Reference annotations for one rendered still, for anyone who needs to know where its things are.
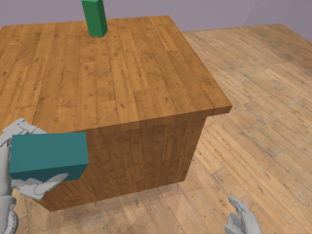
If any table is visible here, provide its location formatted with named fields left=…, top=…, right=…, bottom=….
left=0, top=15, right=233, bottom=212

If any robot left hand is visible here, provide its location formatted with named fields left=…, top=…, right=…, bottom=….
left=0, top=118, right=69, bottom=201

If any robot left forearm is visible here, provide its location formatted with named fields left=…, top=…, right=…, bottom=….
left=0, top=195, right=19, bottom=234

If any sponge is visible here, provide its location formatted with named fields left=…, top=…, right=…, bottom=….
left=9, top=132, right=89, bottom=183

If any robot right hand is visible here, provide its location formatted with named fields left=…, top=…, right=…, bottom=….
left=224, top=195, right=262, bottom=234

